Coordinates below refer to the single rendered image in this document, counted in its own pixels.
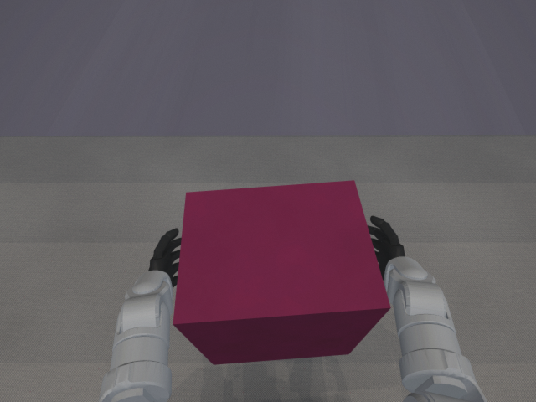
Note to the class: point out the carton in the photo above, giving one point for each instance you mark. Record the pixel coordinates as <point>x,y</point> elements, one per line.
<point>277,272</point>

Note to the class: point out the robot right forearm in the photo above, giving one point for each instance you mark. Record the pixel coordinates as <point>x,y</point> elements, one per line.
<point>431,356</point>

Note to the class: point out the robot right hand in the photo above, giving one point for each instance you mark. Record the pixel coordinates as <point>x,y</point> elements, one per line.
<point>387,244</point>

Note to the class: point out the robot left forearm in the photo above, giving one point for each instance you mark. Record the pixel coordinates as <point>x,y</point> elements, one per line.
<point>139,365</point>

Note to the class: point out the robot left hand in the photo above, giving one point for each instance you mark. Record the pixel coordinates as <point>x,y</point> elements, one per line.
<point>164,256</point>

